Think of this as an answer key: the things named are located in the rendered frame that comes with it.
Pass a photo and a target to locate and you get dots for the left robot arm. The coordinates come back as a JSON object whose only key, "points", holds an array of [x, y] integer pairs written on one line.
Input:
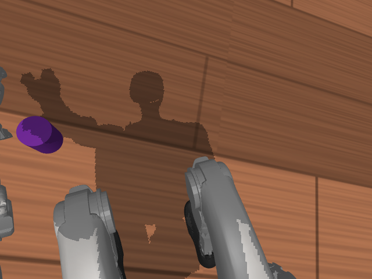
{"points": [[6, 216]]}

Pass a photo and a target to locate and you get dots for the left robot foot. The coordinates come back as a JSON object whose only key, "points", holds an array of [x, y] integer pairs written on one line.
{"points": [[120, 255]]}

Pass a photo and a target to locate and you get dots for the right robot hand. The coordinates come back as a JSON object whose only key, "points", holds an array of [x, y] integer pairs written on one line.
{"points": [[279, 273]]}

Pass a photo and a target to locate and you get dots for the can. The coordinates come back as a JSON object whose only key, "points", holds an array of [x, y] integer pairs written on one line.
{"points": [[38, 133]]}

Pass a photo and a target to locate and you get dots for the left robot hand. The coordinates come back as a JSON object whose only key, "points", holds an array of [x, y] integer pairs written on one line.
{"points": [[4, 133]]}

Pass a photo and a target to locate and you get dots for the right robot foot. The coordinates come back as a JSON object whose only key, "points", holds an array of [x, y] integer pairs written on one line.
{"points": [[206, 261]]}

